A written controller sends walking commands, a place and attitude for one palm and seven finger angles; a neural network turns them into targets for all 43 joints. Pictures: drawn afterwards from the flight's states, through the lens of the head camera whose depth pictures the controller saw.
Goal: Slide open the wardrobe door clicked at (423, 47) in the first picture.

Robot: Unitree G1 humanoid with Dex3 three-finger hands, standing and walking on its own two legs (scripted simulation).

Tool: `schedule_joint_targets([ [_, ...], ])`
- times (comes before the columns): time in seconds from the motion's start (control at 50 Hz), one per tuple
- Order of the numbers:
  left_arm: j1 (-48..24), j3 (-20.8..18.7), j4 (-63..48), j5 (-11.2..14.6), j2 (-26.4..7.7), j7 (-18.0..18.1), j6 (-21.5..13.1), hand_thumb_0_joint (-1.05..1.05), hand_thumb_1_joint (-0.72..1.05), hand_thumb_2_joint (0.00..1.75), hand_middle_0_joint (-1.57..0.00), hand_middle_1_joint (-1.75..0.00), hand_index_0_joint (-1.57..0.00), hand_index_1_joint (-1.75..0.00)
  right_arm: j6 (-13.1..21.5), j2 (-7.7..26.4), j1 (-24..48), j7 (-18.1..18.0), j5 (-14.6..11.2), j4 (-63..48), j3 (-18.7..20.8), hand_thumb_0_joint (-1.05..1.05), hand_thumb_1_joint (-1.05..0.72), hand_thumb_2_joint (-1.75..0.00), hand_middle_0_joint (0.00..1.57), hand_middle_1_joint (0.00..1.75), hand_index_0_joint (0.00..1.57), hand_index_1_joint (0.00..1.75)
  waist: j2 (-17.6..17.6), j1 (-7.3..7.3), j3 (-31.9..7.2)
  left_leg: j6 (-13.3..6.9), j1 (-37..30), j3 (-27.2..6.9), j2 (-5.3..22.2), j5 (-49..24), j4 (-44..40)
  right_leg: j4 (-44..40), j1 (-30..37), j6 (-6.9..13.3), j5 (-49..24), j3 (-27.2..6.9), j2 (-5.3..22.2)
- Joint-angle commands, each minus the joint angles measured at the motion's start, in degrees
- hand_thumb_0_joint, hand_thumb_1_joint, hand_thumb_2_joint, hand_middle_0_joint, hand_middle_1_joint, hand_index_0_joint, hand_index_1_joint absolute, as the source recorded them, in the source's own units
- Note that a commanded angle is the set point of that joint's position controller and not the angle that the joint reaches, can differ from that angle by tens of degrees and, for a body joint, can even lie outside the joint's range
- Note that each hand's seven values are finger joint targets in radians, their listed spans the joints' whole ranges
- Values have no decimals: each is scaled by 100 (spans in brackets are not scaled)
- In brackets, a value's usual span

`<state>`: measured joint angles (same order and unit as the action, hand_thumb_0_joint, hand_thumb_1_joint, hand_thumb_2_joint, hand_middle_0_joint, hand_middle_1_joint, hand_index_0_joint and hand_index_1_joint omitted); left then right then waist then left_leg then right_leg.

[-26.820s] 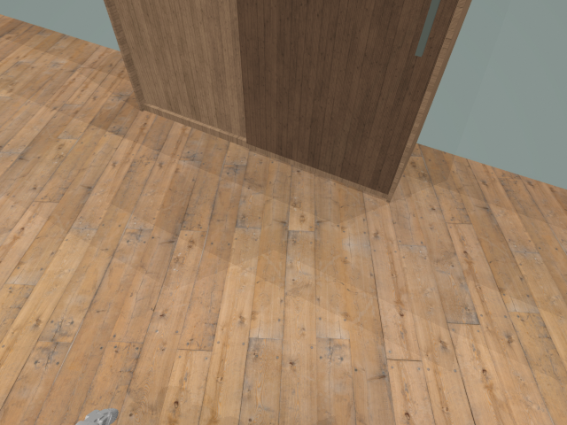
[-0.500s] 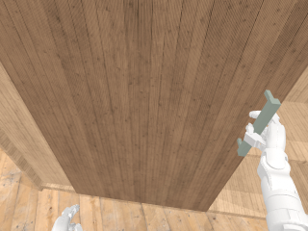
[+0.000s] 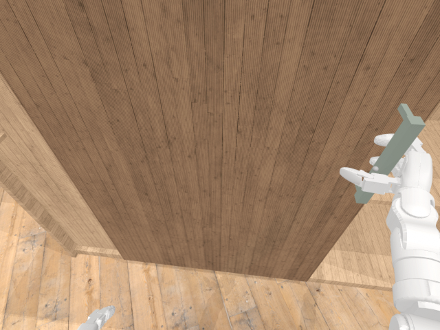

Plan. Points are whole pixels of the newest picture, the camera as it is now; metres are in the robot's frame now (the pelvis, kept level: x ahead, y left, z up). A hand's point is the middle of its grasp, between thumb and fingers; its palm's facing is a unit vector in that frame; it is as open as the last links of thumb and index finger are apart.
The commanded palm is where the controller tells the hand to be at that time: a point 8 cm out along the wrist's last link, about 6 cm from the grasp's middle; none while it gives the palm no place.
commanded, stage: loosen the grip on the handle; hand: right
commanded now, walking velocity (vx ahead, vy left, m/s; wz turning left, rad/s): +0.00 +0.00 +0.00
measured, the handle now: (380, 158) +0.44 -0.28 +0.09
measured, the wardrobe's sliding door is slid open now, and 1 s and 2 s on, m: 0.54 0.54 0.54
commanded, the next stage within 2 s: slip the hand off the handle in 0.26 s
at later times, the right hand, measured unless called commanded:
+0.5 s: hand (376, 169) +0.40 -0.25 +0.10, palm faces +0.35 +0.91 -0.20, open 13.8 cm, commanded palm +0.37 -0.31 +0.10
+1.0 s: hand (410, 174) +0.40 -0.32 +0.10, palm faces +0.39 +0.90 -0.22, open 14.0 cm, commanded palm +0.35 -0.36 +0.10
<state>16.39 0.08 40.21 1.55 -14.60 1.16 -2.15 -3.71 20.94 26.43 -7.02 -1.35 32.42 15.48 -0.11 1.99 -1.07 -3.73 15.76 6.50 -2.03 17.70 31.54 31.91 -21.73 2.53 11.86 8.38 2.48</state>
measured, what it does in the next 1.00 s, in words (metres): stands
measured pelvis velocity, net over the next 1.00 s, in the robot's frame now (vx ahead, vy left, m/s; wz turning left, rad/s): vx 0.01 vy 0.00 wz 0.00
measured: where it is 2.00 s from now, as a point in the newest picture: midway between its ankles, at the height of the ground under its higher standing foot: outside the picture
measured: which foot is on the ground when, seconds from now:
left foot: down 0.00-1.00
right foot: down 0.00-1.00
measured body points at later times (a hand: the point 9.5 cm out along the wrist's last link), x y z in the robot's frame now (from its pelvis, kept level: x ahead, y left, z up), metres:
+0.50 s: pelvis +0.01 +0.00 +0.00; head +0.03 +0.00 +0.45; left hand +0.13 +0.26 -0.11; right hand +0.38 -0.30 +0.12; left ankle -0.01 +0.07 -0.73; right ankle +0.06 -0.09 -0.73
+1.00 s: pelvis +0.01 +0.00 -0.01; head +0.04 -0.01 +0.44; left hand +0.07 +0.27 -0.12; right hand +0.38 -0.36 +0.11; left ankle -0.01 +0.07 -0.73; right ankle +0.06 -0.09 -0.73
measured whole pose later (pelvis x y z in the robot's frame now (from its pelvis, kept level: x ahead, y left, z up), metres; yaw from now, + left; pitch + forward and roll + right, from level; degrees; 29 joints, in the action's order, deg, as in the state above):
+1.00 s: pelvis +0.01 +0.00 -0.01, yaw +0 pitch +5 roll +1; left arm 18.9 0.0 41.8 3.2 -15.9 4.9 -0.8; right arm 4.1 30.8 28.0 1.8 -3.1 44.2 23.8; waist 0.3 3.1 -1.2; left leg -3.5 20.3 6.6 -2.3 19.3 34.6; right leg 36.4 -26.9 2.8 14.2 7.9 3.1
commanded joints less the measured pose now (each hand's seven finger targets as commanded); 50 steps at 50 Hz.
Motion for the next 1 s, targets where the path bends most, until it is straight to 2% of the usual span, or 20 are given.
schedule_joint_targets([
  [0.0, -398, -326, -721, 41, -803, 104, -188, 0, 90, 90, -20, -30, -20, -30, 262, 1130, 2200, -57, 40, -1119, 27, 0, 55, -20, 36, 128, 36, 128, 78, 8, -1223, 318, 206, -1138, 340, -311, -768, -218, 760, -55, 112, -806, -71],
  [0.04, -382, -330, -667, 64, -834, 126, -145, 0, 90, 90, -20, -30, -20, -30, 307, 1225, 2005, -29, -41, -1045, 144, 0, 55, -20, 33, 125, 33, 125, -169, -20, -1141, 373, 133, -1224, 398, -364, -779, -174, 565, -74, 173, -840, -74],
  [0.06, -379, -322, -625, 53, -893, 179, -126, 0, 90, 90, -20, -30, -20, -30, 373, 1720, 2365, -61, -42, -1132, 490, 0, 55, -20, 32, 123, 32, 123, -244, 5, -1199, 406, 27, -1316, 432, -469, -785, -136, 506, -56, 133, -835, -79],
  [0.12, -367, -321, -550, 76, -810, 193, -81, 0, 90, 90, -20, -30, -20, -30, 409, 1384, 2506, -29, -28, -972, 186, 0, 55, -20, 28, 118, 28, 118, -128, 61, -1060, 426, 139, -1323, 453, -479, -769, -119, 477, -61, 162, -844, -77],
  [0.16, -314, -353, -549, 57, -858, 214, -86, 0, 90, 90, -20, -30, -20, -30, 480, 1624, 2382, -61, -17, -1095, 402, 0, 55, -20, 25, 115, 25, 115, 38, -10, -1328, 393, 30, -1280, 415, -825, -660, -70, 612, -50, -79, -839, -92],
  [0.22, -243, -359, -524, 70, -824, 219, -89, 0, 90, 90, -20, -30, -20, -30, 493, 1340, 2246, -51, -13, -1164, 188, 0, 55, -20, 25, 115, 25, 115, 157, 22, -1427, 368, 153, -1000, 284, -1335, -484, -78, 926, -24, -509, -816, -106],
  [0.26, -217, -357, -519, 60, -866, 251, -94, 0, 90, 90, -20, -30, -20, -30, 465, 1491, 2175, -60, -45, -1247, 332, 0, 55, -20, 25, 115, 25, 115, 106, -6, -1548, 366, 57, -964, 264, -1564, -440, -60, 998, -22, -700, -827, -110],
  [0.3, -228, -341, -530, 82, -835, 259, -101, 0, 90, 90, -20, -30, -20, -30, 424, 1249, 2309, -46, -63, -1321, 110, 0, 55, -20, 25, 115, 25, 115, 120, 77, -1516, 362, 206, -873, 214, -1560, -444, -74, 1157, -5, -810, -822, -105],
  [0.32, -224, -354, -511, 81, -837, 264, -98, 0, 90, 90, -20, -30, -20, -30, 406, 1279, 2232, -60, -59, -1325, 152, 0, 55, -20, 25, 115, 25, 115, 210, 52, -1537, 354, 217, -860, 205, -1586, -442, -67, 1209, -13, -864, -820, -101],
  [0.34, -170, -352, -491, 65, -861, 271, -85, 0, 90, 90, -20, -30, -20, -30, 343, 1294, 1773, -61, -56, -927, 281, 0, 55, -20, 25, 115, 25, 115, 22, 8, -1388, 353, 239, -812, 195, -1597, -422, -72, 1079, -26, -858, -826, -100],
  [0.38, -217, -323, -549, 75, -883, 291, -57, 0, 90, 90, -20, -30, -20, -30, 359, 1505, 1835, -32, -59, -1034, 407, 0, 55, -20, 25, 115, 25, 115, 15, -7, -1406, 370, 146, -827, 215, -1722, -396, -76, 984, -8, -902, -799, -125],
  [0.46, -233, -288, -587, 74, -893, 361, 3, 0, 90, 90, -20, -30, -20, -30, 346, 2016, 1848, 37, -66, -849, 844, 0, 55, -20, 25, 115, 25, 115, -10, -71, -1381, 379, 58, -888, 235, -1578, -422, -78, 805, -10, -737, -781, -119],
  [0.5, -232, -245, -595, 98, -867, 375, 12, 0, 90, 90, -20, -30, -20, -30, 346, 1895, 2043, 111, -86, -680, 707, 0, 55, -20, 25, 115, 25, 115, -64, 24, -1210, 390, 166, -882, 245, -1468, -443, -90, 721, -6, -625, -783, -110],
  [0.54, -222, -240, -602, 98, -887, 401, 29, 0, 90, 90, -20, -30, -20, -30, 380, 2170, 2096, 153, -83, -506, 902, 0, 55, -20, 25, 115, 25, 115, -4, 2, -1194, 390, 205, -896, 245, -1200, -476, -88, 615, -9, -446, -787, -115],
  [0.64, -148, -232, -638, 93, -888, 410, 27, 0, 90, 90, -20, -30, -20, -30, 517, 2326, 2198, 238, -90, -364, 987, 0, 55, -20, 25, 115, 25, 115, 97, 3, -1389, 408, 148, -963, 281, -1305, -405, -13, 554, -13, -464, -794, -105],
  [0.7, -45, -260, -634, 84, -912, 407, 26, 0, 90, 90, -20, -30, -20, -30, 646, 2668, 2057, 283, -62, -346, 1274, 0, 55, -20, 25, 115, 25, 115, 122, -79, -1610, 416, -57, -1013, 292, -1587, -311, 31, 493, -11, -594, -781, -106],
  [0.82, 83, -276, -550, 121, -948, 426, -59, 0, 90, 90, -20, -30, -20, -30, 1014, 2678, 2515, 581, -104, -298, 1069, 0, 55, -20, 25, 115, 25, 115, 389, 128, -1467, 380, 285, -1055, 229, -1163, -364, 87, 586, 10, -416, -802, -64],
  [0.92, 235, -309, -448, 151, -1028, 438, -119, 0, 90, 90, -20, -30, -20, -30, 1191, 3018, 2340, 805, -202, 79, 1329, 0, 55, -20, 25, 115, 25, 115, 377, 88, -1477, 353, 376, -1025, 199, -973, -332, 105, 524, 21, -354, -844, -55],
  [0.94, 199, -303, -496, 159, -997, 424, -138, 0, 90, 90, -20, -30, -20, -30, 1214, 2751, 2317, 852, -234, -49, 1110, 0, 55, -20, 25, 115, 25, 115, 453, 94, -1474, 335, 426, -1003, 196, -882, -341, 85, 598, 20, -340, -851, -58],
  [0.98, 197, -327, -525, 165, -1004, 410, -187, 0, 90, 90, -20, -30, -20, -30, 1226, 2638, 2019, 868, -277, -137, 1086, 0, 55, -20, 25, 115, 25, 115, 492, 26, -1580, 315, 383, -1015, 200, -986, -317, 94, 716, 10, -458, -869, -37],
])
